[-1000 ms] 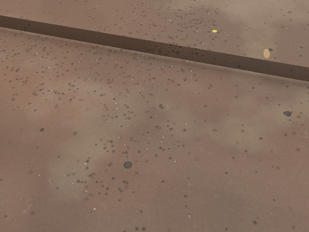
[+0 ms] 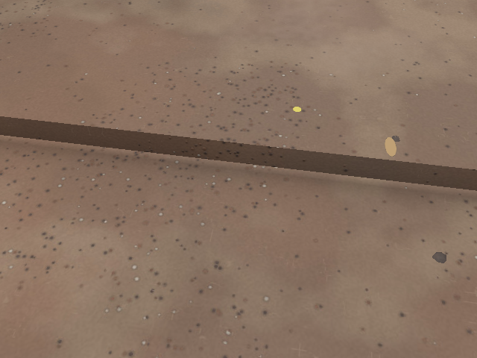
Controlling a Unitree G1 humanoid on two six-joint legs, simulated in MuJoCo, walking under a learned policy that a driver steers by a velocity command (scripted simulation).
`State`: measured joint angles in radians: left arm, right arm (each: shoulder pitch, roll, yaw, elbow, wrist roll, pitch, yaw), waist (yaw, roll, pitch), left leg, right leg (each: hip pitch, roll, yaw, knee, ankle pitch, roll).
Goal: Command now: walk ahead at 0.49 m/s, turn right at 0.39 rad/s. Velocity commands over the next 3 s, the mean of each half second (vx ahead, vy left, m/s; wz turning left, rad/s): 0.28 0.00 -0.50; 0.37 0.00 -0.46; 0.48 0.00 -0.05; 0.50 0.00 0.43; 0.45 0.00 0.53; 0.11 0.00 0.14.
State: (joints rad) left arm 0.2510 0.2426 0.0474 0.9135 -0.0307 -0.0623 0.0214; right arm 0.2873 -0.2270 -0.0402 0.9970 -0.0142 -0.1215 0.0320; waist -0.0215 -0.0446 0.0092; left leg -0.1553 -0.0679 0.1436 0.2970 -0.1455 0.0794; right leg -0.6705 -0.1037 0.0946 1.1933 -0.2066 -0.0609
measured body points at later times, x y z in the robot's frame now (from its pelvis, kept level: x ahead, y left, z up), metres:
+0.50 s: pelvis +0.20 -0.07 -0.01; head +0.25 -0.10 +0.44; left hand +0.41 +0.16 -0.11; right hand +0.28 -0.37 -0.13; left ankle +0.24 +0.10 -0.66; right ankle +0.27 -0.15 -0.74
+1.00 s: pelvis +0.36 -0.06 +0.00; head +0.38 -0.04 +0.45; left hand +0.62 +0.09 -0.10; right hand +0.27 -0.33 -0.10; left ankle +0.38 +0.05 -0.74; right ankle +0.33 -0.22 -0.67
